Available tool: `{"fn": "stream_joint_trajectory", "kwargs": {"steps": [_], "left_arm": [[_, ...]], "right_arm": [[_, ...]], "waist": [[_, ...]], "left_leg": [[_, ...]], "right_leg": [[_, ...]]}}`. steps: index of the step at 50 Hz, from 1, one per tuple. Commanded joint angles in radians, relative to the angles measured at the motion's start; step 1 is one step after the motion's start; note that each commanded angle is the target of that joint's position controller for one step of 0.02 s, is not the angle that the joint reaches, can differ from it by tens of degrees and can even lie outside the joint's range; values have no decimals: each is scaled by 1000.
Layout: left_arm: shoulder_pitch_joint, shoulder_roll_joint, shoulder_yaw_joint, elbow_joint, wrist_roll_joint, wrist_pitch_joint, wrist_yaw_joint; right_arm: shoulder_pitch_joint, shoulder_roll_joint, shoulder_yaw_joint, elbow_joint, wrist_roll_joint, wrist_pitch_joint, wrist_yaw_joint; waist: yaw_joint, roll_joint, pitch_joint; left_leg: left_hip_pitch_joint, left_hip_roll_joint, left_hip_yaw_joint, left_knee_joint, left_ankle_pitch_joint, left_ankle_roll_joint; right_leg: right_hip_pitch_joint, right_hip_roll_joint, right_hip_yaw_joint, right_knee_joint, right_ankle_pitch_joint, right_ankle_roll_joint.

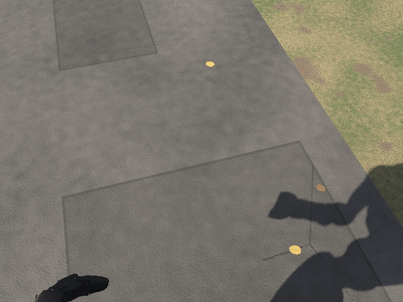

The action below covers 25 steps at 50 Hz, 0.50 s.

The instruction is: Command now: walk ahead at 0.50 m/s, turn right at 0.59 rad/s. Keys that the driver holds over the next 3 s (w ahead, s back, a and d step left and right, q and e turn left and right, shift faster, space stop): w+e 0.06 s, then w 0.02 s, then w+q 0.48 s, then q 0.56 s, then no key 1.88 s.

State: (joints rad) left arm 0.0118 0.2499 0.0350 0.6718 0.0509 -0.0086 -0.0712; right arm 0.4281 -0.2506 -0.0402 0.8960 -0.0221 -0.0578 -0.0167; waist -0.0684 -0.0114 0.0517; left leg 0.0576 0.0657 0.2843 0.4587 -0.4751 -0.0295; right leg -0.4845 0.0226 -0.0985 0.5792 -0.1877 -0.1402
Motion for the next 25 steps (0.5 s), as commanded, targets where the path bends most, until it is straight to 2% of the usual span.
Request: {"fn": "stream_joint_trajectory", "kwargs": {"steps": [1, 2, 3, 4, 5, 6, 7, 9, 11, 15, 17, 20, 23, 25], "left_arm": [[380, 256, 91, 43, 12, -13, 41], [384, 310, 103, 13, -25, -3, 48], [378, 283, 100, 36, -37, 5, 57], [329, 220, 83, 50, -41, 1, 65], [279, 158, 63, 52, -38, -8, 69], [244, 123, 49, 54, -40, -19, 70], [227, 100, 38, 55, -39, -32, 67], [263, 110, 38, 84, -41, -57, 59], [299, 129, 42, 109, -39, -68, 56], [357, 119, 34, 144, -36, -77, 61], [363, 114, 30, 155, -34, -83, 67], [386, 103, 21, 180, -32, -87, 80], [421, 108, 15, 215, -28, -83, 95], [408, 139, 18, 225, -23, -80, 105]], "right_arm": [[29, -98, -18, -120, 11, -1, 6], [-46, -129, -27, -177, 0, -10, 16], [-160, -153, -32, -201, -4, -14, 20], [-150, -126, -20, -194, 8, -25, 22], [-111, -112, -16, -164, 7, -24, 22], [-74, -103, -13, -146, -10, -7, 24], [-30, -94, -11, -119, -20, 12, 30], [-22, -87, -14, -106, -17, 33, 42], [-88, -81, -16, -117, -7, 40, 48], [-220, -78, -19, -142, 3, 39, 51], [-259, -70, -17, -149, 4, 34, 54], [-336, -57, -7, -170, -5, 29, 61], [-391, -41, 3, -199, -9, 24, 69], [-343, -54, -2, -193, -8, 26, 65]], "waist": [[173, -142, -326], [180, -172, -393], [194, -53, -260], [146, -22, -143], [91, 17, -86], [51, 7, -68], [30, -8, -81], [25, -20, -81], [43, -27, -40], [91, -33, 14], [99, -38, 27], [120, -33, 51], [129, -33, 58], [96, -66, 11]], "left_leg": [[-522, 87, -37, 753, 357, 42], [-754, -76, -207, 966, -84, 7], [-852, -15, -308, 969, 22, 17], [-824, 28, -298, 886, 116, 25], [-741, 61, -295, 783, 147, 29], [-661, 75, -296, 726, 151, 24], [-595, 78, -290, 701, 163, 22], [-578, 66, -274, 671, 206, 23], [-644, 70, -277, 617, 287, 27], [-762, 34, -320, 482, 417, 41], [-768, 5, -327, 404, 472, 50], [-766, -15, -272, 287, 502, 65], [-730, -44, -202, 177, 446, 99], [-624, -102, -150, 149, 350, 140]], "right_leg": [[754, -234, 439, -107, -216, -172], [831, -395, 891, -267, -109, -267], [764, -350, 721, -278, 5, -243], [615, -323, 573, -282, 129, -209], [490, -266, 460, -299, 247, -154], [401, -223, 386, -318, 321, -125], [356, -199, 329, -340, 361, -110], [333, -182, 273, -373, 427, -101], [342, -178, 233, -417, 392, -77], [426, -177, 161, -453, 369, -23], [460, -184, 119, -460, 388, -8], [523, -200, 67, -465, 460, 4], [608, -223, 22, -407, 644, 18], [647, -232, -10, -280, 972, 38]]}}
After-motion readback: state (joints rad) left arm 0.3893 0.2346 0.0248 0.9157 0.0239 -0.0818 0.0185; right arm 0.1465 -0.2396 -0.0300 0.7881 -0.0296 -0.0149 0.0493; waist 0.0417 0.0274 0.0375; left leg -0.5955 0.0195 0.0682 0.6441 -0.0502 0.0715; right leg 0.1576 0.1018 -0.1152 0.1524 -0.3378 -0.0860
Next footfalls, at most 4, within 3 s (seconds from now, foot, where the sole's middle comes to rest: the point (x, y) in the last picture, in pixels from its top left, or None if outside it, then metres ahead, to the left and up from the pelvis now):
0.56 left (179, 297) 0.46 0.07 -0.76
1.12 right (214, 241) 0.64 -0.05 -0.76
1.52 left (171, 293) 0.47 0.10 -0.76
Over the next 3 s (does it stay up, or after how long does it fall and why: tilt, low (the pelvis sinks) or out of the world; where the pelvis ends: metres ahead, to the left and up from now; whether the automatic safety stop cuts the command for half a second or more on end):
stays up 0.53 0.02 0.02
